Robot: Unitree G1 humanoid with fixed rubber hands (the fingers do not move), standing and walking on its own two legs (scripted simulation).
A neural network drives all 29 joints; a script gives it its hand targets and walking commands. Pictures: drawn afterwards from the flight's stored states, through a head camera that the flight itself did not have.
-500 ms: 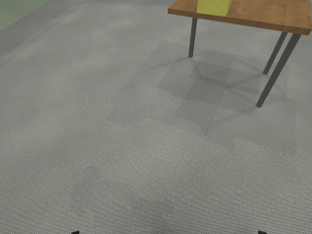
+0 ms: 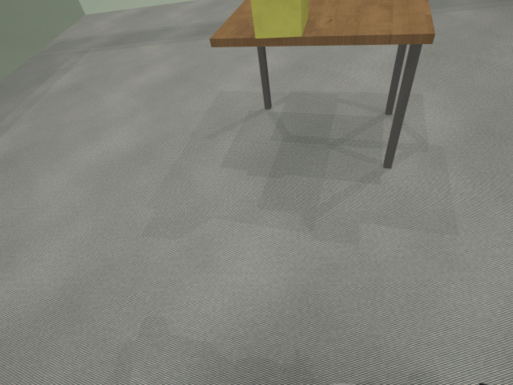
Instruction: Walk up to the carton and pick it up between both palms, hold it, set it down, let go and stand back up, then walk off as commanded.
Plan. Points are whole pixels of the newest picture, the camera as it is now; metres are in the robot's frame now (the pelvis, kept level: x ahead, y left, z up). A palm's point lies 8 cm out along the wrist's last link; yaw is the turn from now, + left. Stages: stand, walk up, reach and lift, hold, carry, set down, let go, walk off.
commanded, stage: walk up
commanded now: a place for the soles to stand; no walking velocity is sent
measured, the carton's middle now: out of the picture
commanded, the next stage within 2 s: none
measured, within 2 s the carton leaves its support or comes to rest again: neither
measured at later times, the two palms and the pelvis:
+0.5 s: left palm (110, 344) +0.23 +0.34 -0.12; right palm (454, 327) +0.23 -0.28 -0.08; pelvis +0.17 +0.04 +0.00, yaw -8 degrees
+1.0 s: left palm (155, 203) +0.55 +0.30 -0.07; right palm (411, 316) +0.27 -0.24 -0.15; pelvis +0.34 +0.04 -0.01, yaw -16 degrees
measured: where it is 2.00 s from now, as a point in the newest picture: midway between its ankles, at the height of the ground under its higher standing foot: (267, 286)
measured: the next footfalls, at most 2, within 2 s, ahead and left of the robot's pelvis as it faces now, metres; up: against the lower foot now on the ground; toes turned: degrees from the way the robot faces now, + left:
left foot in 0.40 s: +0.29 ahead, +0.14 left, +0.00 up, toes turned -1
right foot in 0.82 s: +0.43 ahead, -0.11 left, +0.00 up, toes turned -20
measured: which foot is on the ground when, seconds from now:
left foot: up 0.00-0.38, down 0.40-0.90, up 0.92-1.00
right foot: down 0.00-0.48, up 0.50-0.80, down 0.82-1.00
